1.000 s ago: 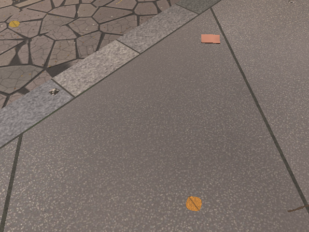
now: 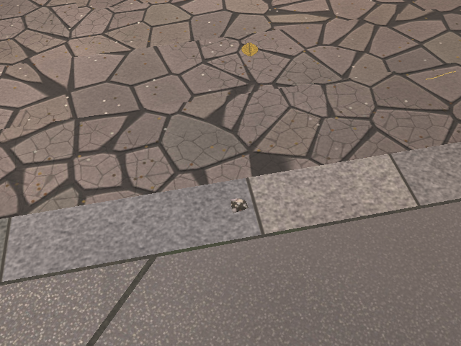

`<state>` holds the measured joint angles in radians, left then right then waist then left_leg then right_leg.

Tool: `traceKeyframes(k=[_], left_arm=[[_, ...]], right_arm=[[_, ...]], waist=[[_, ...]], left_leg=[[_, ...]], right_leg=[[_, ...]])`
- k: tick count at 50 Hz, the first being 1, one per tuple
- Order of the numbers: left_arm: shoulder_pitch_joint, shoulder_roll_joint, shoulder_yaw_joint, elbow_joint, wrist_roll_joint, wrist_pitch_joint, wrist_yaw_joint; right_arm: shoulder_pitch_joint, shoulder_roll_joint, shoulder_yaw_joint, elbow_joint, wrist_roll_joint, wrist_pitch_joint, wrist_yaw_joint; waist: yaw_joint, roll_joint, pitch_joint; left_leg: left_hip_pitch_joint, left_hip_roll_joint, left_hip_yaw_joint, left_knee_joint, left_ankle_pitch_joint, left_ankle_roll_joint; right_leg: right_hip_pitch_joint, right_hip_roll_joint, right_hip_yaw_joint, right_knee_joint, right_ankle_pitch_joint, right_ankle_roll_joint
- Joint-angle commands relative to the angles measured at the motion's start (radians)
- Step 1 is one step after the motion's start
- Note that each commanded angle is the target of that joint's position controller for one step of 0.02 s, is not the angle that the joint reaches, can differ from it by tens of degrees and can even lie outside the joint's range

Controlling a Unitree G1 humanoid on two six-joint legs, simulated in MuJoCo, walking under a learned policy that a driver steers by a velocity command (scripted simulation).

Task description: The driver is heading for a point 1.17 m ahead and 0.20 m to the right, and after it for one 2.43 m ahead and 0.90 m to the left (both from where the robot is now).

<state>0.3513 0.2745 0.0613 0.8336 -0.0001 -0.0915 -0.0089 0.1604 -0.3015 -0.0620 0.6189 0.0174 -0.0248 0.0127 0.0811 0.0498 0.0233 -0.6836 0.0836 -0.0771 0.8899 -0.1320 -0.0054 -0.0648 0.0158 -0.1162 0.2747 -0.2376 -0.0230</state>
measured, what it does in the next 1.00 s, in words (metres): walks ahead, turning right: left foot, then right foot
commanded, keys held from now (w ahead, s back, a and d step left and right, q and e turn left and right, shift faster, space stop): w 0.08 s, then w+e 0.86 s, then w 0.04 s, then w+q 0.02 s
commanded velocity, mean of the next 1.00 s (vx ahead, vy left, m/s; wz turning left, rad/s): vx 0.50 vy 0.00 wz -0.33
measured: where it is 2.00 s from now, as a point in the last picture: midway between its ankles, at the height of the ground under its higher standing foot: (320, 179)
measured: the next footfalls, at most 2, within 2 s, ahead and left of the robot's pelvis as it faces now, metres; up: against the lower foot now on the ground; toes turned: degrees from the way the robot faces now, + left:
left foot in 0.18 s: +0.27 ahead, +0.15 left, +0.00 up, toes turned +3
right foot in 0.70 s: +0.53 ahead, -0.13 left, +0.00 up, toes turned -18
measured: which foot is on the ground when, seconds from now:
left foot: up 0.00-0.16, down 0.18-0.72, up 0.74-1.00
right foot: down 0.00-0.20, up 0.22-0.68, down 0.70-1.00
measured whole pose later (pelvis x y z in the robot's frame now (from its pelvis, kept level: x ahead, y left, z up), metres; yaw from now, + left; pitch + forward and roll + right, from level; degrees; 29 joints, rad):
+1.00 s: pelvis +0.53 -0.06 +0.00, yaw -25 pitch +2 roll +1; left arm 0.32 0.27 0.06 0.74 -0.01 -0.05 0.00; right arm 0.07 -0.30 -0.06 0.70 -0.01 -0.09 0.00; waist 0.05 0.03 0.04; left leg -0.66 0.10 -0.09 0.79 -0.08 -0.06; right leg -0.17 0.10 0.10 0.34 -0.19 -0.09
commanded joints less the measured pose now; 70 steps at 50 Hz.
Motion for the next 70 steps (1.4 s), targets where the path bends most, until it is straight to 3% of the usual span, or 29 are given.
traceKeyframes(k=[1,5,8,9,10,11,12,14,20,25,31,33,35,36,37,38,39,40,42,50,55,58,60,61,62,63,65,66,70], left_arm=[[-0.049,0.171,0.034,-0.050,-0.015,-0.009,0.002],[0.022,0.199,0.037,0.002,-0.035,0.014,0.000],[0.001,0.218,0.034,0.019,-0.043,0.031,0.005],[-0.002,0.185,0.019,0.008,-0.030,0.026,0.008],[0.064,0.066,-0.020,-0.035,-0.005,0.010,0.000],[0.072,0.092,-0.017,-0.017,-0.021,-0.008,-0.001],[0.002,0.170,0.011,-0.037,-0.052,-0.009,-0.004],[-0.073,0.146,0.012,-0.051,-0.039,0.000,0.001],[-0.061,0.070,0.015,-0.047,-0.029,0.062,0.011],[-0.211,0.039,-0.001,-0.097,-0.019,0.052,-0.020],[-0.334,0.059,0.001,-0.180,-0.018,0.057,-0.052],[-0.270,0.093,0.020,-0.184,-0.018,0.063,-0.053],[0.014,0.193,0.079,-0.116,-0.025,0.070,-0.036],[0.100,0.305,0.110,-0.098,-0.031,0.079,-0.013],[0.052,0.342,0.102,-0.142,-0.025,0.059,-0.022],[0.050,0.244,0.075,-0.148,-0.022,0.044,-0.030],[0.021,0.202,0.064,-0.142,-0.021,0.033,-0.030],[-0.045,0.174,0.055,-0.150,-0.023,0.029,-0.028],[-0.125,0.125,0.037,-0.182,-0.006,0.028,-0.017],[-0.052,0.152,0.042,-0.155,-0.016,0.030,0.023],[0.028,0.163,0.040,-0.103,-0.012,0.027,0.017],[0.030,0.178,0.046,-0.081,-0.010,0.037,0.022],[-0.014,0.184,0.045,-0.088,-0.007,0.046,0.026],[-0.023,0.164,0.034,-0.102,0.002,0.048,0.031],[0.072,0.101,0.013,-0.133,0.017,0.035,0.031],[0.085,0.083,0.001,-0.131,0.010,0.016,0.023],[-0.095,0.156,0.011,-0.175,-0.027,-0.019,0.003],[-0.146,0.145,0.010,-0.188,-0.011,-0.029,0.003],[-0.116,0.117,0.015,-0.192,0.019,-0.013,0.011]], right_arm=[[-0.099,-0.005,0.012,-0.083,-0.002,-0.028,0.019],[-0.186,-0.022,0.009,-0.119,0.003,-0.038,0.034],[0.024,-0.099,-0.034,-0.064,-0.007,-0.046,0.028],[0.186,-0.158,-0.060,-0.021,-0.015,-0.042,0.013],[0.300,-0.267,-0.081,-0.010,-0.042,-0.035,-0.004],[0.311,-0.218,-0.066,-0.013,-0.037,-0.034,-0.004],[0.254,-0.157,-0.045,-0.003,-0.029,-0.038,-0.001],[0.136,-0.083,-0.023,0.012,-0.018,-0.048,0.006],[0.050,-0.059,-0.031,0.069,-0.039,-0.095,-0.001],[0.087,-0.105,-0.045,0.110,-0.031,-0.086,-0.022],[0.143,-0.156,-0.067,0.161,0.002,-0.048,-0.029],[0.125,-0.187,-0.075,0.159,0.009,-0.034,-0.034],[0.110,-0.173,-0.064,0.151,0.014,-0.023,-0.038],[0.149,-0.080,-0.035,0.118,-0.024,-0.033,-0.038],[0.183,-0.015,-0.005,0.076,-0.025,-0.069,-0.029],[0.063,-0.111,-0.025,0.061,0.014,-0.099,-0.015],[0.014,-0.115,-0.023,0.043,0.030,-0.115,-0.010],[0.010,-0.104,-0.022,0.055,0.008,-0.122,-0.018],[0.031,-0.119,-0.036,0.068,-0.021,-0.105,-0.021],[-0.131,-0.028,-0.001,0.031,-0.025,-0.078,-0.006],[-0.221,-0.059,-0.001,0.005,-0.006,-0.090,0.021],[-0.192,-0.077,-0.005,0.000,-0.002,-0.092,0.034],[-0.023,-0.117,-0.029,0.046,-0.005,-0.091,0.033],[0.124,-0.157,-0.046,0.081,-0.012,-0.089,0.031],[0.226,-0.249,-0.066,0.084,-0.020,-0.087,0.031],[0.264,-0.209,-0.059,0.108,0.006,-0.079,0.038],[0.169,-0.128,-0.034,0.077,0.001,-0.068,0.028],[0.132,-0.117,-0.028,0.070,-0.011,-0.063,0.027],[0.102,-0.103,-0.022,0.055,-0.009,-0.060,0.010]], waist=[[-0.009,-0.108,0.028],[0.000,-0.126,0.054],[-0.149,-0.138,-0.072],[-0.222,-0.118,-0.187],[-0.211,0.111,-0.357],[-0.218,0.164,-0.468],[-0.212,0.102,-0.301],[-0.145,0.054,-0.113],[-0.060,0.029,-0.001],[-0.107,-0.002,0.045],[-0.134,-0.006,0.077],[-0.083,0.028,0.007],[0.068,-0.007,-0.147],[0.050,-0.216,-0.215],[-0.023,-0.317,-0.368],[0.043,-0.172,-0.331],[0.026,-0.150,-0.206],[-0.023,-0.064,-0.131],[-0.083,-0.091,-0.085],[-0.031,-0.131,-0.031],[0.020,-0.138,0.016],[-0.005,-0.149,0.025],[-0.100,-0.140,-0.080],[-0.165,-0.095,-0.191],[-0.142,0.107,-0.327],[-0.145,0.258,-0.360],[-0.166,0.042,-0.137],[-0.143,-0.033,-0.055],[-0.078,0.023,-0.053]], left_leg=[[0.032,-0.006,0.051,-0.174,0.119,0.007],[0.071,-0.029,0.087,-0.299,0.041,0.046],[0.425,-0.103,0.135,-0.419,0.044,0.107],[0.715,-0.032,0.063,-0.376,0.088,0.140],[1.104,0.266,-0.360,-0.389,0.001,0.270],[1.099,0.360,-0.628,-0.527,-0.058,0.326],[0.975,0.318,-0.471,-0.547,-0.088,0.279],[0.717,0.225,-0.229,-0.613,-0.040,0.223],[0.515,0.175,0.052,-0.760,0.157,0.206],[0.570,0.166,0.194,-0.777,0.179,0.179],[0.759,0.223,0.259,-0.677,0.337,0.146],[0.785,0.215,0.287,-0.521,0.683,0.121],[0.635,0.143,0.330,-0.113,0.718,0.060],[0.295,0.046,0.331,0.246,0.132,-0.003],[0.002,-0.149,0.096,0.505,-0.482,-0.037],[-0.109,-0.088,-0.029,0.533,-0.426,-0.013],[-0.141,-0.047,-0.014,0.476,-0.341,0.014],[-0.092,-0.001,-0.012,0.381,-0.266,0.020],[0.038,0.036,-0.017,0.270,-0.188,0.008],[0.135,-0.029,0.043,-0.237,0.208,-0.065],[0.081,-0.028,0.045,-0.352,0.221,-0.002],[0.062,-0.038,0.058,-0.374,0.082,0.059],[0.299,-0.106,0.116,-0.404,0.069,0.110],[0.536,-0.063,0.045,-0.382,0.117,0.154],[0.888,0.147,-0.351,-0.397,0.063,0.294],[1.032,0.246,-0.715,-0.575,-0.162,0.380],[0.840,0.198,-0.550,-0.618,-0.271,0.300],[0.711,0.157,-0.459,-0.637,-0.169,0.286],[0.559,0.073,-0.315,-0.677,0.103,0.283]], right_leg=[[-0.012,-0.240,0.112,-0.119,0.300,-0.158],[0.085,-0.290,0.129,-0.081,0.384,-0.146],[0.064,-0.249,0.092,0.185,0.736,-0.102],[-0.103,-0.204,0.070,0.400,0.610,-0.064],[-0.494,-0.060,0.043,0.806,0.075,0.009],[-0.598,-0.003,0.212,0.986,-0.346,0.015],[-0.683,-0.057,0.239,1.043,-0.298,0.011],[-0.666,-0.132,0.197,0.959,-0.146,0.013],[-0.597,-0.161,0.228,0.828,0.079,0.050],[-0.598,-0.142,0.169,0.531,0.297,0.035],[-0.618,-0.108,0.085,0.380,0.155,-0.036],[-0.483,-0.037,0.018,0.382,0.051,-0.077],[-0.063,0.051,0.012,0.298,0.096,-0.146],[0.228,-0.159,0.382,0.254,0.091,-0.245],[0.431,-0.348,0.955,0.065,-0.099,-0.429],[0.420,-0.340,0.903,-0.003,-0.128,-0.372],[0.305,-0.306,0.753,0.003,-0.080,-0.331],[0.159,-0.258,0.639,0.011,0.020,-0.291],[-0.022,-0.202,0.521,-0.019,0.194,-0.268],[-0.167,-0.104,0.322,-0.050,0.240,-0.204],[-0.005,-0.206,0.361,-0.019,0.210,-0.193],[0.114,-0.252,0.346,0.040,0.385,-0.166],[0.112,-0.199,0.265,0.229,0.732,-0.129],[0.015,-0.150,0.213,0.438,0.720,-0.097],[-0.316,-0.020,0.149,0.802,0.342,-0.022],[-0.582,0.082,0.195,1.002,-0.284,0.018],[-0.710,-0.026,0.243,1.032,-0.180,-0.007],[-0.696,-0.055,0.227,0.951,-0.129,-0.008],[-0.576,-0.093,0.202,0.739,-0.045,0.039]])
Velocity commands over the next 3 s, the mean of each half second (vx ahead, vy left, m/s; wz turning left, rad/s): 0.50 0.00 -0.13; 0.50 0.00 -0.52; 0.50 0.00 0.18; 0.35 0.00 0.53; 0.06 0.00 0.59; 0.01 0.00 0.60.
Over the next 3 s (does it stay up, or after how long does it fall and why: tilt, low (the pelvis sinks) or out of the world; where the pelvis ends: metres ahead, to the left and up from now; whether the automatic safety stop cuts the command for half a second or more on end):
stays up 1.16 -0.19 -0.04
